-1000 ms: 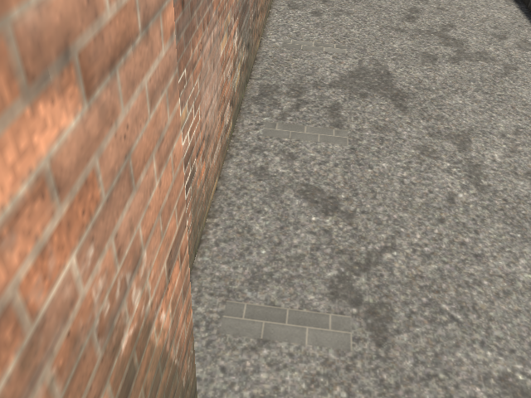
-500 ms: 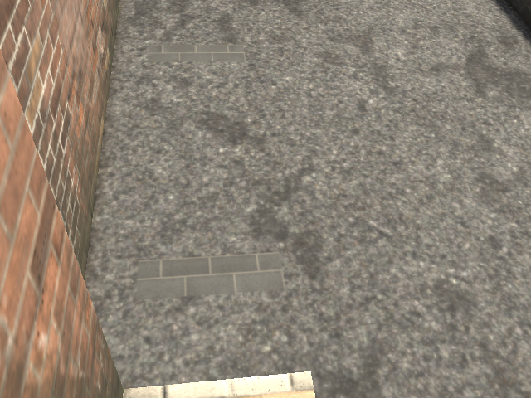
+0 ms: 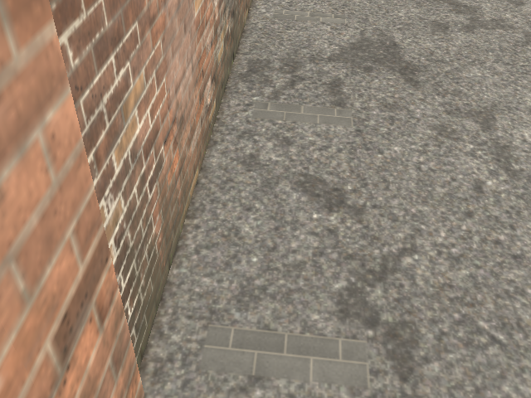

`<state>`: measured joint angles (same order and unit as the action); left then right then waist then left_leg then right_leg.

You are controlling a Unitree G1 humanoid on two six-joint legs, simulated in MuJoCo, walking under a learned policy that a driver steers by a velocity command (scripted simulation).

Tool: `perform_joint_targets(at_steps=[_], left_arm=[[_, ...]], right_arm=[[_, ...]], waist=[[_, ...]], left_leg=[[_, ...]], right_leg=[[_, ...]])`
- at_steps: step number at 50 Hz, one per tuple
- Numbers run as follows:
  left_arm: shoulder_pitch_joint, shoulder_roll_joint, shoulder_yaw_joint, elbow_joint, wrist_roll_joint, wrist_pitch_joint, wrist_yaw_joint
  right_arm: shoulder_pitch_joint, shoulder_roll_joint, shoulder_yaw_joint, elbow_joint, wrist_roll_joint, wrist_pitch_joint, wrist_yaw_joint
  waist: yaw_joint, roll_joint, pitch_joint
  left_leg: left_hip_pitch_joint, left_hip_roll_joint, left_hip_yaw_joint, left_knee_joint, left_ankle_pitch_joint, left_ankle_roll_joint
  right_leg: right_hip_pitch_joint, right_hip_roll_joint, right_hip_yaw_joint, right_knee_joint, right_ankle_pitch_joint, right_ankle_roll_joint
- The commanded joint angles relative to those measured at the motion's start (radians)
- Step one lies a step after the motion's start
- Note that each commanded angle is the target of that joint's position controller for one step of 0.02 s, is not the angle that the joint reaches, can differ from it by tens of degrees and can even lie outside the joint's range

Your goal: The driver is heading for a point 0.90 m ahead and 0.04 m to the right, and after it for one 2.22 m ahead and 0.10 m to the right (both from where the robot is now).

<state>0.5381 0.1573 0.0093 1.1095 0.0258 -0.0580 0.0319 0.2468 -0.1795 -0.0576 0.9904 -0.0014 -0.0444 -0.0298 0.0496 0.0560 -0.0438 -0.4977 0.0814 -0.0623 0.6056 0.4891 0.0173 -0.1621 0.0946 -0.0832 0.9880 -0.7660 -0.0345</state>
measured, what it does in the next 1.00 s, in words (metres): goes down: left foot 0.19 m lower, then right foot 0.20 m lower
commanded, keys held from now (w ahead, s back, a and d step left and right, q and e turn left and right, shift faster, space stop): w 0.94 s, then w+q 0.06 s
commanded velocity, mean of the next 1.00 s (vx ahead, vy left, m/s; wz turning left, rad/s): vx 0.50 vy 0.00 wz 0.01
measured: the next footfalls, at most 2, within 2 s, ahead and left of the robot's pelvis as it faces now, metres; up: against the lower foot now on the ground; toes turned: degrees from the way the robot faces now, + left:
left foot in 0.08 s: +0.16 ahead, +0.13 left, -0.19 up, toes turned +1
right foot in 0.74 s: +0.38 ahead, -0.22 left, -0.39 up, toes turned -2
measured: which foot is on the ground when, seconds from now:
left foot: up 0.00-0.06, down 0.08-0.72, up 0.74-1.00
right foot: down 0.00-0.10, up 0.12-0.72, down 0.74-1.00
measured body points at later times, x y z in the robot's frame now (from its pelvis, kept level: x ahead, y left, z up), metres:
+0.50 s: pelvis +0.17 +0.00 -0.15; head +0.16 +0.05 +0.30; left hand +0.28 +0.23 -0.31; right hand +0.09 -0.24 -0.27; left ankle +0.12 +0.12 -0.85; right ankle +0.23 -0.20 -0.80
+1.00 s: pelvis +0.39 -0.17 -0.33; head +0.38 -0.21 +0.11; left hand +0.21 +0.03 -0.45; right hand +0.49 -0.41 -0.49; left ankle +0.56 -0.04 -0.93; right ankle +0.34 -0.22 -1.04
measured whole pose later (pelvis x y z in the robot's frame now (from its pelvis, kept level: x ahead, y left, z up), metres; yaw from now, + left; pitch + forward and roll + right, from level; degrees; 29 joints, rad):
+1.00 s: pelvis +0.39 -0.17 -0.33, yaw -3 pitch -2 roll +1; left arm 0.67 0.12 0.00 1.17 0.04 -0.06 -0.01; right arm 0.17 -0.21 -0.06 0.96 -0.03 -0.01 0.00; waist 0.05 0.06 0.00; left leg -0.91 -0.03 -0.06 1.31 0.07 0.02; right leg -0.25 0.10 -0.03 0.76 -0.47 -0.11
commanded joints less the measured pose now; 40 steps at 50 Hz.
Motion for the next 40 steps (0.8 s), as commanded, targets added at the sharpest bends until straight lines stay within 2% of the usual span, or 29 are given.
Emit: perform_joint_targets(at_steps=[1, 2, 3, 4, 5, 6, 7, 9, 11, 12, 13, 14, 16, 17, 19, 20, 21, 22, 25, 29, 30, 31, 34, 35, 36, 37, 38, 39, 40], left_arm=[[0.003, 0.125, 0.03, -0.066, 0.034, 0.005, 0.0], [0.036, 0.146, 0.034, -0.057, 0.05, 0.015, 0.003], [-0.079, 0.169, 0.04, -0.082, 0.057, 0.029, -0.016], [-0.034, 0.116, 0.03, -0.082, 0.016, 0.051, -0.006], [0.146, 0.009, 0.022, -0.073, 0.003, 0.052, -0.033], [0.207, -0.019, 0.024, -0.049, -0.014, 0.061, -0.022], [0.127, 0.005, 0.018, -0.082, 0.032, 0.075, -0.014], [-0.032, 0.041, 0.018, -0.129, 0.048, 0.084, -0.036], [-0.128, 0.111, 0.03, -0.148, 0.041, 0.106, -0.05], [-0.175, 0.078, 0.016, -0.166, 0.039, 0.106, -0.049], [-0.194, 0.062, 0.009, -0.173, 0.019, 0.116, -0.047], [-0.202, 0.04, 0.0, -0.179, -0.003, 0.133, -0.049], [-0.234, 0.002, -0.017, -0.199, -0.019, 0.152, -0.049], [-0.219, 0.021, -0.014, -0.187, -0.029, 0.153, -0.043], [-0.175, 0.052, -0.005, -0.186, -0.009, 0.153, -0.042], [-0.158, 0.087, 0.014, -0.176, 0.006, 0.15, -0.037], [-0.259, 0.098, 0.024, -0.233, 0.047, 0.153, -0.037], [-0.36, 0.135, 0.03, -0.267, 0.033, 0.125, -0.041], [-0.532, 0.143, 0.042, -0.326, 0.032, 0.053, -0.035], [-0.516, 0.114, 0.043, -0.333, -0.006, 0.014, -0.046], [-0.538, 0.051, 0.019, -0.339, -0.029, 0.02, -0.061], [-0.471, 0.044, 0.011, -0.324, -0.031, 0.028, -0.075], [-0.267, 0.106, 0.038, -0.258, -0.051, 0.064, -0.084], [-0.096, 0.145, 0.058, -0.211, -0.059, 0.065, -0.082], [0.023, 0.178, 0.07, -0.176, -0.031, 0.057, -0.08], [0.128, 0.227, 0.07, -0.112, -0.021, 0.037, -0.088], [0.161, 0.256, 0.038, -0.068, -0.013, 0.037, -0.096], [0.253, 0.329, 0.071, -0.049, -0.05, 0.051, -0.09], [0.214, 0.345, 0.082, -0.056, -0.057, 0.049, -0.073]], right_arm=[[0.123, -0.114, -0.019, 0.021, 0.017, -0.014, 0.002], [0.155, -0.147, -0.035, 0.048, 0.006, -0.025, 0.0], [0.353, -0.193, -0.061, 0.117, -0.009, -0.031, 0.003], [0.386, -0.225, -0.078, 0.081, 0.0, -0.012, -0.025], [0.349, -0.273, -0.066, 0.06, -0.016, -0.008, -0.007], [0.442, -0.268, -0.065, 0.09, -0.01, -0.008, 0.016], [0.511, -0.232, -0.047, 0.1, 0.034, 0.005, 0.021], [0.39, -0.257, -0.043, 0.069, 0.08, 0.013, -0.011], [0.374, -0.222, -0.006, 0.041, 0.075, 0.011, -0.018], [0.345, -0.162, 0.021, 0.032, 0.053, -0.008, -0.022], [0.33, -0.168, 0.032, 0.014, 0.045, -0.021, -0.027], [0.314, -0.124, 0.062, -0.013, 0.053, -0.027, -0.032], [0.249, -0.099, 0.099, -0.046, 0.062, -0.027, -0.048], [0.218, -0.142, 0.095, -0.076, 0.059, -0.028, -0.05], [0.138, -0.198, 0.055, -0.104, 0.079, -0.035, -0.03], [0.213, -0.214, 0.039, -0.068, 0.055, -0.045, -0.023], [0.307, -0.173, 0.026, -0.03, 0.069, -0.04, -0.027], [0.364, -0.151, 0.025, 0.009, 0.045, -0.041, -0.007], [0.501, -0.139, -0.003, 0.061, 0.005, -0.04, -0.022], [0.381, -0.201, -0.034, 0.035, -0.001, -0.039, -0.021], [0.289, -0.128, -0.019, 0.01, 0.002, -0.035, -0.028], [0.213, -0.131, -0.025, -0.005, -0.007, -0.036, -0.032], [0.224, -0.207, -0.062, 0.009, -0.023, -0.001, -0.02], [0.228, -0.222, -0.07, 0.026, -0.037, 0.006, -0.017], [0.283, -0.214, -0.08, 0.06, -0.04, 0.004, -0.011], [0.239, -0.139, -0.071, 0.058, -0.049, 0.005, -0.007], [0.315, -0.031, -0.048, 0.024, -0.025, 0.008, 0.002], [0.361, -0.046, -0.042, -0.031, 0.008, -0.018, -0.007], [0.236, -0.031, -0.022, -0.062, -0.02, -0.019, -0.013]], waist=[[-0.028, -0.051, 0.304], [0.001, -0.027, 0.305], [-0.103, -0.013, 0.185], [-0.092, 0.0, 0.128], [0.022, 0.146, 0.011], [0.01, 0.158, -0.033], [-0.025, 0.054, 0.01], [-0.025, 0.16, 0.076], [-0.037, 0.158, 0.146], [-0.022, 0.062, 0.178], [-0.012, 0.116, 0.186], [0.004, 0.078, 0.179], [0.021, 0.119, 0.158], [0.028, 0.167, 0.14], [0.062, 0.204, 0.13], [0.045, 0.193, 0.122], [-0.036, 0.228, 0.141], [-0.08, 0.312, 0.157], [-0.183, 0.054, 0.169], [-0.157, 0.058, 0.139], [-0.128, -0.049, 0.168], [-0.085, -0.042, 0.195], [-0.05, 0.009, 0.187], [0.034, -0.005, 0.139], [0.088, -0.035, 0.053], [0.156, -0.216, 0.049], [0.0, -0.389, 0.118], [0.03, -0.613, -0.063], [0.057, -0.597, -0.045]], left_leg=[[0.115, 0.075, -0.045, -0.322, -0.077, 0.011], [0.175, 0.074, -0.018, -0.433, -0.093, -0.008], [0.417, 0.063, 0.053, -0.327, 0.04, -0.022], [0.451, 0.099, 0.029, -0.424, -0.061, -0.039], [0.652, 0.167, 0.031, -0.027, 0.305, -0.043], [0.792, 0.311, -0.196, 0.113, 0.262, 0.048], [0.714, 0.364, -0.351, 0.043, -0.007, 0.063], [0.469, 0.406, -0.533, -0.199, -0.68, 0.166], [0.291, 0.364, -0.493, -0.252, -0.804, 0.146], [0.181, 0.27, -0.325, -0.195, -0.805, 0.082], [0.129, 0.271, -0.3, -0.191, -0.74, 0.056], [0.077, 0.227, -0.238, -0.213, -0.749, 0.026], [0.065, 0.209, -0.175, -0.225, -0.709, -0.005], [0.019, 0.209, -0.123, -0.219, -0.635, -0.008], [-0.086, 0.157, -0.001, -0.194, -0.602, -0.011], [-0.017, 0.124, 0.034, -0.09, -0.548, 0.001], [0.119, 0.107, -0.017, -0.027, -0.657, 0.054], [0.247, 0.101, -0.096, 0.003, -0.852, 0.147], [0.431, 0.194, -0.327, 0.12, -0.881, 0.251], [0.262, 0.21, -0.365, 0.201, -0.932, 0.265], [0.082, 0.172, -0.243, 0.209, -1.094, 0.193], [-0.135, 0.158, -0.117, 0.24, -1.2, 0.17], [-0.154, 0.195, -0.036, 0.368, -1.036, 0.19], [-0.099, 0.179, -0.025, 0.536, -0.961, 0.181], [-0.086, 0.105, -0.005, 0.859, -0.866, 0.162], [-0.12, -0.083, 0.054, 1.354, -1.366, 0.089], [-0.496, -0.136, -0.011, 1.626, -1.416, 0.092], [-0.668, -0.146, -0.023, 1.638, -1.328, 0.089], [-0.789, -0.141, -0.012, 1.609, -1.189, 0.095]], right_leg=[[-0.14, -0.202, 0.262, -0.115, 0.5, -0.148], [-0.089, -0.179, 0.275, 0.019, 0.562, -0.166], [-0.144, -0.175, 0.264, 0.189, 0.739, -0.169], [-0.168, -0.052, 0.232, 0.44, 0.479, -0.151], [-0.319, 0.041, 0.148, 0.684, -0.123, -0.113], [-0.593, 0.074, 0.184, 0.917, -0.302, -0.101], [-0.726, 0.068, 0.228, 0.957, -0.173, -0.076], [-0.759, 0.002, 0.261, 0.889, 0.098, -0.033], [-0.718, -0.006, 0.225, 0.84, 0.113, 0.004], [-0.677, -0.031, 0.358, 0.602, 0.436, -0.008], [-0.634, -0.017, 0.33, 0.555, 0.446, 0.004], [-0.573, -0.01, 0.347, 0.411, 0.542, 0.03], [-0.45, -0.012, 0.356, 0.148, 0.639, 0.096], [-0.343, 0.0, 0.324, 0.123, 0.691, 0.112], [-0.197, -0.025, 0.205, 0.151, 0.737, 0.072], [-0.265, -0.027, 0.193, 0.111, 0.874, 0.025], [-0.47, -0.055, 0.228, 0.117, 0.995, 0.003], [-0.652, -0.102, 0.156, 0.141, 0.998, 0.006], [-0.897, -0.184, 0.215, 0.016, 0.875, 0.025], [-0.701, -0.173, 0.2, -0.053, 0.736, 0.027], [-0.519, -0.215, 0.212, -0.273, 1.094, 0.028], [-0.278, -0.217, 0.165, -0.379, 1.242, 0.019], [0.027, -0.207, 0.084, -0.473, 0.954, 0.009], [0.139, -0.237, 0.128, -0.566, 0.895, -0.011], [0.273, -0.23, 0.194, -0.586, 0.761, -0.017], [0.213, -0.236, 0.159, -0.571, 0.995, 0.03], [0.296, -0.218, 0.115, -0.161, 1.461, 0.192], [0.402, -0.357, 0.376, -0.255, 1.259, 0.176], [0.329, -0.392, 0.609, -0.497, 0.62, 0.143]])
Velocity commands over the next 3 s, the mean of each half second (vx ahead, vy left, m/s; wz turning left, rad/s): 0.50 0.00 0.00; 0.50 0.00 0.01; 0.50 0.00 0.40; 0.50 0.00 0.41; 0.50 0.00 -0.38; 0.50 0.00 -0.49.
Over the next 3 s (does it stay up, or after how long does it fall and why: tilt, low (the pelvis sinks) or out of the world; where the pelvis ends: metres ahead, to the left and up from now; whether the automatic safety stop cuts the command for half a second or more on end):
stays up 1.44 -0.18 -0.49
